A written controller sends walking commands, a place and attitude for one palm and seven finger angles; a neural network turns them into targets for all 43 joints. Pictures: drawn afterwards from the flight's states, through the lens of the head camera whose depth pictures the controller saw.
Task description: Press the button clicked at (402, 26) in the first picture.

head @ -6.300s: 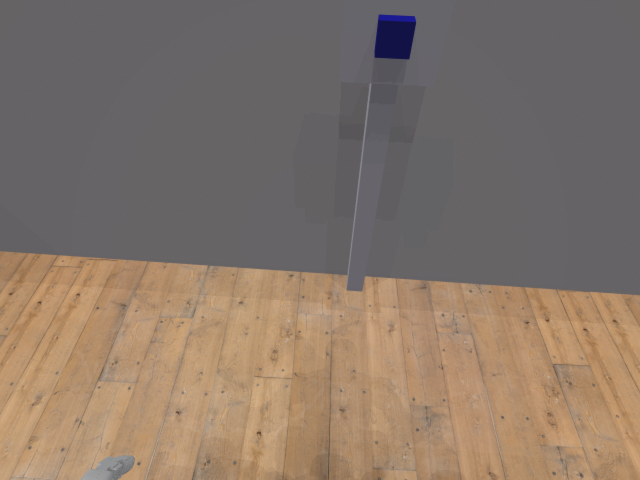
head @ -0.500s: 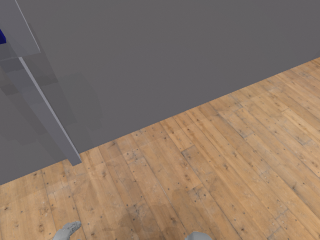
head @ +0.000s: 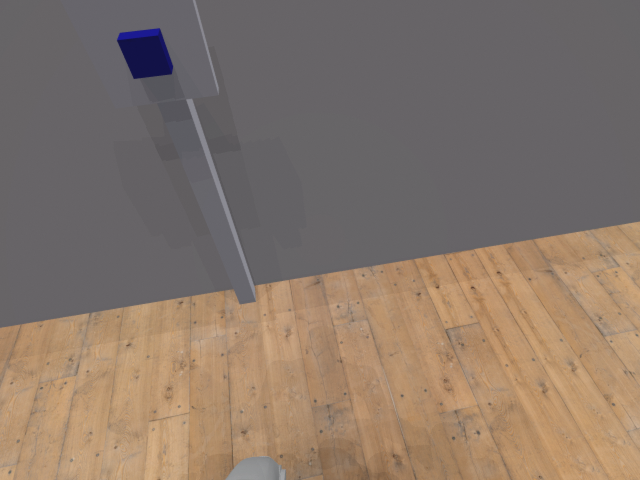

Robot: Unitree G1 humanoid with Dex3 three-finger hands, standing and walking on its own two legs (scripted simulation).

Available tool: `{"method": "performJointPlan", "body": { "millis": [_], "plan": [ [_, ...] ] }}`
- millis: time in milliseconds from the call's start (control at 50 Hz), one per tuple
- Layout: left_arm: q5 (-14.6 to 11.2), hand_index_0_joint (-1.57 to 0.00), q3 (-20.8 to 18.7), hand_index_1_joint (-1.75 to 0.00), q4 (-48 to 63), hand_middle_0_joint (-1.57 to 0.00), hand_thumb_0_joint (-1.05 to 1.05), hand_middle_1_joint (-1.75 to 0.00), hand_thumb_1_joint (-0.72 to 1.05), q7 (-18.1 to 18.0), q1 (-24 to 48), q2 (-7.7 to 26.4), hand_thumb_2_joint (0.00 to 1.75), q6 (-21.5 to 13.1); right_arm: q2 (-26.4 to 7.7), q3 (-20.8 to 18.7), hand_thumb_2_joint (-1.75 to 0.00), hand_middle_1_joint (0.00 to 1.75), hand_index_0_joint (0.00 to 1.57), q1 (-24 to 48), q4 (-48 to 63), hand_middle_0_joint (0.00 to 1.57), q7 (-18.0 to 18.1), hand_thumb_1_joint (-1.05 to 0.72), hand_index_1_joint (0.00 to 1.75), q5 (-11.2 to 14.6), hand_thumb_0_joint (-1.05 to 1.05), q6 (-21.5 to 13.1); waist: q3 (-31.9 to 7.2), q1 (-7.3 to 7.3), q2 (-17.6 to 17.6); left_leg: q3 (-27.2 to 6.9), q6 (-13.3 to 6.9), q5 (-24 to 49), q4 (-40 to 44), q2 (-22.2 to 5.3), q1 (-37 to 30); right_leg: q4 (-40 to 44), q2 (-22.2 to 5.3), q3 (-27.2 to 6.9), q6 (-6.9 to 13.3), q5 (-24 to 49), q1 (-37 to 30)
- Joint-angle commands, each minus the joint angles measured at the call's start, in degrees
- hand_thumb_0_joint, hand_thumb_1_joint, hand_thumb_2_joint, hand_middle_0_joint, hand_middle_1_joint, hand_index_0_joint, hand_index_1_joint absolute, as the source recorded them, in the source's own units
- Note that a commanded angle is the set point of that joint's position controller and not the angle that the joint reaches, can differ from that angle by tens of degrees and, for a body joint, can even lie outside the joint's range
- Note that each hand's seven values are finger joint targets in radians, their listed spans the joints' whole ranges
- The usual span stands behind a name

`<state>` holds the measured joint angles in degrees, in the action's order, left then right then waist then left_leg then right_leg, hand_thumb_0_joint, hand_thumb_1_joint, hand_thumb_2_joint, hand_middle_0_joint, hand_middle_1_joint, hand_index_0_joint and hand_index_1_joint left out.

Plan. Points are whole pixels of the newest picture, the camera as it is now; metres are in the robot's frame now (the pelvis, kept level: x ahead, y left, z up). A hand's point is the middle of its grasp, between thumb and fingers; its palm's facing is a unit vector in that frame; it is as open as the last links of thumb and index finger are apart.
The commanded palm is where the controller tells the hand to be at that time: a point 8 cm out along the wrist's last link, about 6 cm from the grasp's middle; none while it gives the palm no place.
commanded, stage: turn to face it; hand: left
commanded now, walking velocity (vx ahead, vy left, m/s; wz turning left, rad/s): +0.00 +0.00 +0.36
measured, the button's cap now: (146, 53) +0.76 +0.33 +0.17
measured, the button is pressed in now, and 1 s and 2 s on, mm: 0 0 0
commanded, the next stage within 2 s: take the last steps up to it in 0.28 s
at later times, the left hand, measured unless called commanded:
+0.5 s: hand out of the picture +0.00 +0.27 -0.17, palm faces +0.19 -0.96 -0.22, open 7.4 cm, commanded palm none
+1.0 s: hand out of the picture -0.05 +0.15 -0.16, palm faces +0.28 -0.95 -0.16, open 7.3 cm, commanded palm none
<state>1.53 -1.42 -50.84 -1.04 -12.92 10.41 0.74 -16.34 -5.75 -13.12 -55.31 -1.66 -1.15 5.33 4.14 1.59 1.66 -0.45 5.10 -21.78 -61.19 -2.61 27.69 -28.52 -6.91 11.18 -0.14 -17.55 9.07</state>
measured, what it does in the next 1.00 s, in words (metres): steps on the spot: left foot, then right foot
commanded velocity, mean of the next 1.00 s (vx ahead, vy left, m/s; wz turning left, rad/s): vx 0.19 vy -0.04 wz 0.12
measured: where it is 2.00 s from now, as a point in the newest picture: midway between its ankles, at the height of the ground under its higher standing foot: (301, 445)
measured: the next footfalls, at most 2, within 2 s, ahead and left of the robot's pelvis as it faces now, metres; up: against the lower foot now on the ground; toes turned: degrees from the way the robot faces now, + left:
left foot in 0.16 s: +0.04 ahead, +0.15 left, +0.00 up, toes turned +10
right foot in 0.70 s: +0.04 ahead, -0.07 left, +0.00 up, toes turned +4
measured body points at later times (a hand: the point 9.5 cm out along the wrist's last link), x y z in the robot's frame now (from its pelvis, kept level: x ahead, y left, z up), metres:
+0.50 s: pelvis -0.02 +0.06 +0.00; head -0.01 +0.08 +0.45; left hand -0.01 +0.32 -0.15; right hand +0.11 -0.15 -0.13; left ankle +0.00 +0.15 -0.74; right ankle -0.01 -0.10 -0.68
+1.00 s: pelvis +0.06 +0.03 +0.00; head +0.07 +0.01 +0.45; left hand -0.06 +0.21 -0.15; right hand +0.09 -0.21 -0.16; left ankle +0.10 +0.19 -0.67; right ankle +0.00 -0.07 -0.74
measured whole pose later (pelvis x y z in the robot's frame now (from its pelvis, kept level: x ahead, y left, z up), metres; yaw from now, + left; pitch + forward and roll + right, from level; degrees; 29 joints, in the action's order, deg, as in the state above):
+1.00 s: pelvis +0.06 +0.03 +0.00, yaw +12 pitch -1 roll +0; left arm 1.4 -0.6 -65.7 -0.8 -27.2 4.5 -3.3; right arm -11.4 -4.8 -19.0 -63.1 -0.9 -1.7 1.6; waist 0.3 0.3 2.6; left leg 1.9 1.8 -9.4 -58.4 -6.4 34.2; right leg -15.4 0.3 8.2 1.8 -16.2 -1.2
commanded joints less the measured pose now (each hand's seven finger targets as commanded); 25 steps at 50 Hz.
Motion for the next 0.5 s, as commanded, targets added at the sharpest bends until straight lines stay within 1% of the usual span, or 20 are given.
{"method": "performJointPlan", "body": {
  "millis": [0,40,60,80,100,120,140,160,180,200,220,240,260,280,300,360,380,420,440,480],
  "plan": [
    [0.3,-0.20,-3.8,-0.30,2.3,-0.20,0.00,-0.30,0.90,-0.9,-3.2,13.7,0.90,-0.9,-1.1,1.0,-0.90,0.30,0.20,7.0,6.7,0.20,0.0,-0.90,0.30,0.4,0.00,-2.2,-3.0,-3.87,-14.5,4.4,-0.7,-3.2,12.1,0.6,0.0,6.1,-13.2,-7.2,6.8,29.8,-5.1],
    [0.4,-0.20,-4.1,-0.30,1.6,-0.20,0.00,-0.30,0.90,-0.7,-4.0,14.4,0.90,-0.6,-0.8,1.3,-0.90,0.30,0.20,7.2,6.8,0.20,0.1,-0.90,0.30,0.6,0.00,-2.7,-4.2,-4.33,-15.9,6.0,-1.7,-3.2,16.9,1.7,-4.1,4.2,-13.4,-6.8,6.6,32.6,-4.6],
    [0.3,-0.20,-4.3,-0.30,1.4,-0.20,0.00,-0.30,0.90,-0.7,-3.6,14.7,0.90,-0.6,-1.0,1.4,-0.90,0.30,0.20,5.9,6.5,0.20,0.3,-0.90,0.30,0.6,0.00,-3.0,-5.3,-3.61,-15.6,6.4,-2.1,-1.7,20.6,1.8,-6.3,2.5,-13.5,-6.1,6.0,33.1,-5.0],
    [0.2,-0.20,-4.3,-0.30,0.9,-0.20,0.00,-0.30,0.90,-0.6,-3.3,14.4,0.90,-0.5,-1.3,1.4,-0.90,0.30,0.20,4.5,6.2,0.20,0.4,-0.90,0.30,0.6,0.00,-3.3,-6.1,-2.79,-14.8,6.9,-2.4,1.6,26.4,2.2,-10.0,-0.2,-12.8,-5.1,4.6,32.4,-4.0],
    [-0.2,-0.20,-4.3,-0.30,0.8,-0.20,0.00,-0.30,0.90,-0.6,-2.9,14.2,0.90,-0.3,-2.6,1.2,-0.90,0.30,0.20,1.7,5.5,0.20,0.5,-0.90,0.30,0.4,0.00,-3.8,-7.7,-0.96,-11.9,6.3,-3.0,9.1,34.5,2.1,-16.4,-4.9,-11.7,-3.1,2.4,29.8,-1.3],
    [-0.8,-0.20,-3.9,-0.30,1.5,-0.20,0.00,-0.30,0.90,-0.4,-3.3,12.4,0.90,-0.1,-7.1,0.3,-0.90,0.30,0.20,-1.9,4.7,0.20,0.7,-0.90,0.30,0.2,0.00,-4.5,-11.5,1.05,-1.6,-0.7,-5.2,21.3,39.1,-4.4,-27.6,-15.3,-8.5,-0.8,-0.7,19.3,7.0],
    [-1.1,-0.20,-2.7,-0.30,3.4,-0.20,0.00,-0.30,0.90,-0.1,-2.9,7.8,0.90,0.0,-13.0,-1.2,-0.90,0.30,0.20,-5.1,4.4,0.20,1.1,-0.90,0.30,0.1,0.00,-5.0,-12.9,2.51,15.9,-20.0,-12.4,47.5,39.5,-19.9,-35.0,-27.3,-0.6,-1.0,-4.8,-17.1,22.8],
    [-0.7,-0.20,-2.3,-0.30,3.6,-0.20,0.00,-0.30,0.90,-0.6,-0.9,8.3,0.90,0.8,-13.9,-1.0,-0.90,0.30,0.20,-7.0,3.3,0.20,1.6,-0.90,0.30,0.5,0.00,-4.4,-14.2,3.19,12.1,-17.9,-16.9,54.1,38.0,-22.5,-31.3,-32.7,-0.5,-7.6,-4.0,-21.6,20.8],
    [-0.7,-0.20,-2.3,-0.30,2.9,-0.20,0.00,-0.30,0.90,-0.7,-0.1,8.3,0.90,1.3,-11.9,-0.4,-0.90,0.30,0.20,-4.6,3.5,0.20,2.1,-0.90,0.30,0.2,0.00,-4.4,-11.2,2.18,9.9,-14.0,-16.8,48.2,39.2,-20.4,-27.5,-35.1,-1.2,-8.9,-3.6,-19.0,20.6],
    [-0.5,-0.20,-2.6,-0.30,1.8,-0.20,0.00,-0.30,0.90,-0.6,0.0,7.9,0.90,1.3,-10.0,-0.1,-0.90,0.30,0.20,-1.9,4.0,0.20,2.7,-0.90,0.30,0.0,0.00,-4.7,-9.7,1.48,12.4,-13.3,-16.0,46.0,39.2,-17.4,-26.7,-36.7,-1.1,-9.6,-3.9,-15.7,22.3],
    [-0.6,-0.20,-2.8,-0.30,0.7,-0.20,0.00,-0.30,0.90,-0.4,0.5,8.9,0.90,1.3,-8.3,0.6,-0.90,0.30,0.20,0.9,4.6,0.20,2.9,-0.90,0.30,0.0,0.00,-4.6,-7.0,0.78,11.1,-11.2,-15.2,43.6,39.7,-15.2,-23.4,-37.7,-1.1,-10.4,-4.1,-11.9,21.9],
    [-0.6,-0.20,-2.9,-0.30,-0.2,-0.20,0.00,-0.30,0.90,-0.1,0.0,8.9,0.90,1.3,-6.9,1.2,-0.90,0.30,0.20,2.6,5.1,0.20,3.0,-0.90,0.30,0.0,0.00,-4.7,-5.6,-0.15,9.6,-9.1,-14.4,42.0,40.4,-13.2,-21.2,-37.6,-0.8,-10.4,-4.1,-9.2,20.4],
    [-0.6,-0.20,-2.9,-0.30,-0.8,-0.20,0.00,-0.30,0.90,0.1,-1.4,8.6,0.90,1.3,-6.3,1.6,-0.90,0.30,0.20,3.5,5.2,0.20,3.0,-0.90,0.30,0.1,0.00,-4.9,-5.5,-0.97,8.2,-8.1,-14.0,40.7,40.9,-12.0,-20.9,-37.2,-0.2,-9.9,-4.2,-7.6,19.7],
    [-0.6,-0.20,-2.8,-0.30,-1.4,-0.20,0.00,-0.30,0.90,0.3,-2.1,8.6,0.90,1.3,-6.3,1.6,-0.90,0.30,0.20,3.6,5.3,0.20,3.0,-0.90,0.30,0.3,0.00,-5.1,-5.8,-1.25,6.4,-7.5,-13.7,38.4,41.4,-11.4,-20.2,-36.4,0.0,-9.5,-4.3,-6.3,18.7],
    [-0.5,-0.20,-2.7,-0.30,-1.8,-0.20,0.00,-0.30,0.90,0.3,-2.8,8.3,0.90,1.4,-6.2,1.6,-0.90,0.30,0.20,3.6,5.2,0.20,2.9,-0.90,0.30,0.3,0.00,-5.2,-6.3,-1.56,5.7,-7.1,-13.6,36.6,42.2,-10.9,-20.7,-35.8,0.4,-9.5,-4.5,-5.2,18.6],
    [-0.4,-0.20,-2.6,-0.30,-1.7,-0.20,0.00,-0.30,0.90,0.1,-1.8,7.8,0.90,1.6,-5.3,1.6,-0.90,0.30,0.20,1.7,4.3,0.20,2.9,-0.90,0.30,0.3,0.00,-5.2,-5.9,-0.90,4.4,-9.1,-14.0,31.6,43.9,-11.0,-21.1,-32.7,0.9,-9.8,-4.7,-4.1,18.5],
    [-0.4,-0.20,-2.5,-0.30,-1.9,-0.20,0.00,-0.30,0.90,0.2,-1.7,7.3,0.90,1.5,-5.0,1.7,-0.90,0.30,0.20,0.9,4.0,0.20,2.9,-0.90,0.30,0.3,0.00,-5.4,-6.0,-0.87,5.2,-9.7,-14.0,27.1,44.9,-11.0,-20.8,-31.6,0.9,-9.9,-4.7,-4.0,17.9],
    [-0.1,-0.20,-2.1,-0.30,-2.0,-0.20,0.00,-0.30,0.90,0.4,-1.4,6.6,0.90,1.3,-4.5,1.7,-0.90,0.30,0.20,-0.7,3.2,0.20,2.9,-0.90,0.30,0.0,0.00,-5.6,-5.6,-0.17,5.0,-12.7,-14.7,12.6,47.7,-11.6,-20.8,-28.6,1.5,-9.7,-4.4,-5.0,18.3],
    [0.0,-0.20,-1.9,-0.30,-1.9,-0.20,0.00,-0.30,0.90,0.6,-0.7,6.3,0.90,1.1,-4.4,1.5,-0.90,0.30,0.20,-1.4,2.8,0.20,2.9,-0.90,0.30,-0.2,0.00,-5.6,-4.6,0.10,5.5,-13.7,-14.9,5.8,49.0,-11.8,-20.3,-26.8,1.6,-9.5,-4.1,-5.4,18.6],
    [0.2,-0.20,-1.7,-0.30,-1.7,-0.20,0.00,-0.30,0.90,1.0,1.1,6.2,0.90,0.6,-4.2,1.3,-0.90,0.30,0.20,-3.3,1.7,0.20,2.9,-0.90,0.30,-0.4,0.00,-5.8,-2.6,1.08,5.9,-16.7,-15.4,-4.1,51.1,-12.4,-18.8,-22.7,1.7,-9.5,-3.3,-6.5,18.1]
  ]
}}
